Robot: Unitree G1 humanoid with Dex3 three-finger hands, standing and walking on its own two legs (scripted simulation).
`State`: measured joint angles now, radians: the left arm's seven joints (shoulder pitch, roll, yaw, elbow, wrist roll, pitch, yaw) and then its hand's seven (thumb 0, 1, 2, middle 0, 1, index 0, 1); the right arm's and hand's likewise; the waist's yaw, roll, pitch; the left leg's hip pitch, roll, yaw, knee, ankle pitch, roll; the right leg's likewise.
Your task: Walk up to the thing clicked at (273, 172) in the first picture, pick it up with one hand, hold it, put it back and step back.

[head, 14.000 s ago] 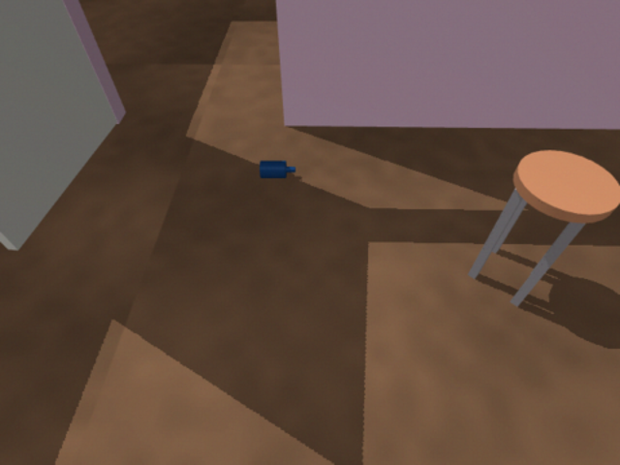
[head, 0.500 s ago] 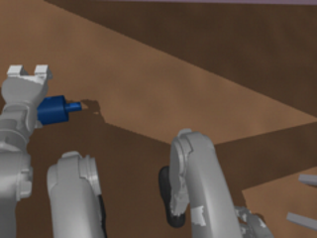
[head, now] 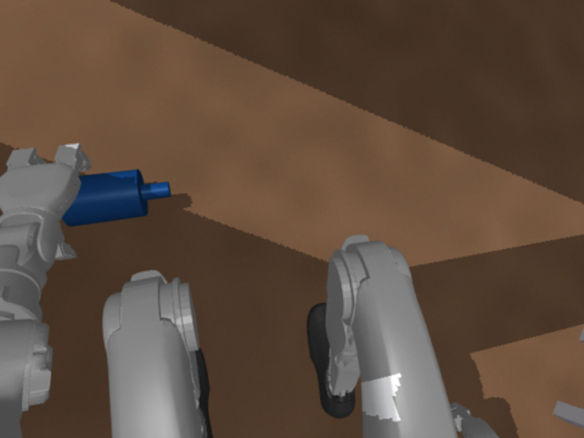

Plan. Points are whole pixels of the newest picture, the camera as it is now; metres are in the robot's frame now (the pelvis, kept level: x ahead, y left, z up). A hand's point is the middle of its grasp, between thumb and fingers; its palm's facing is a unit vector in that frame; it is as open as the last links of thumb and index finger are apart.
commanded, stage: approach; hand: left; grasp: from above
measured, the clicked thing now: (119, 195) +0.47 +0.22 -0.29
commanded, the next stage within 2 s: close in in 0.02 s
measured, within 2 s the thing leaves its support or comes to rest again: neither
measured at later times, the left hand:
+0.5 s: hand (91, 193) +0.46 +0.25 -0.22, palm faces -0.51 -0.05 -0.86, open 14.0 cm
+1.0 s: hand (99, 196) +0.46 +0.25 -0.26, palm faces -0.46 -0.08 -0.88, open 13.8 cm
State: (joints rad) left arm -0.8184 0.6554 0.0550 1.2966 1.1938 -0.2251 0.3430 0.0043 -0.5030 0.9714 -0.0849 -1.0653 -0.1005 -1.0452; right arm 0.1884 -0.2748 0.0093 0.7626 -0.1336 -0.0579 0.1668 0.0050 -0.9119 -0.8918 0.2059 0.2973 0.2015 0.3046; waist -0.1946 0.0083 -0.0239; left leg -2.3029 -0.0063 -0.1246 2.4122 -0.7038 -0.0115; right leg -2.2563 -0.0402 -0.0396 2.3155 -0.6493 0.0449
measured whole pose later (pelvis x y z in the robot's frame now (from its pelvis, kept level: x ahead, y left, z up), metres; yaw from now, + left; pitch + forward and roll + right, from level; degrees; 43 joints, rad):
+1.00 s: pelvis +0.01 +0.01 -0.03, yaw -4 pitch +32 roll -11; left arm -1.02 0.80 0.13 1.71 1.36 -0.23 0.63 0.00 -0.47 1.01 -0.09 -1.02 -0.09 -1.01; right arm 0.12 -0.31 0.13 0.76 -0.26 -0.20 0.28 0.00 -0.90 -0.89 0.20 0.30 0.20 0.30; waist -0.34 -0.06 0.06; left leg -2.36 0.00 -0.19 2.55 -0.75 -0.01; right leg -2.29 -0.01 -0.09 2.39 -0.66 0.06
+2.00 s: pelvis +0.00 +0.01 -0.04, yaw -6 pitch +28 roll -13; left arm -1.04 0.89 0.15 1.80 1.32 -0.22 0.67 0.00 -0.13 0.77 -0.38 -0.89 -0.40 -0.87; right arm 0.10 -0.35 0.21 0.74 -0.28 -0.28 0.34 0.00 -0.90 -0.90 0.20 0.30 0.20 0.30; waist -0.38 -0.09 0.15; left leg -2.34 0.00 -0.24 2.58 -0.75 -0.01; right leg -2.27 0.01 -0.12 2.39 -0.63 0.07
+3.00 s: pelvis +0.00 +0.01 -0.03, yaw -6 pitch +29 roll -13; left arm -1.03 0.89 0.14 1.77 1.33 -0.22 0.68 0.00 -0.09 0.59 -0.56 -0.65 -0.57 -0.64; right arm 0.12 -0.36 0.20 0.72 -0.28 -0.27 0.33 0.00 -0.90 -0.90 0.20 0.30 0.20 0.30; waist -0.38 -0.09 0.14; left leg -2.34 0.00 -0.24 2.56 -0.74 -0.01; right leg -2.26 0.00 -0.12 2.37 -0.63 0.07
